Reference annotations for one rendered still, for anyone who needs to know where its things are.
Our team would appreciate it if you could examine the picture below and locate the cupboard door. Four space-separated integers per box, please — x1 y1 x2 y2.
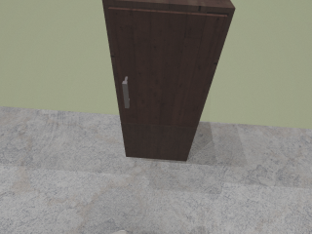
108 7 228 128

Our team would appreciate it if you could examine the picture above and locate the handle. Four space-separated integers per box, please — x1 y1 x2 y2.
122 76 130 108

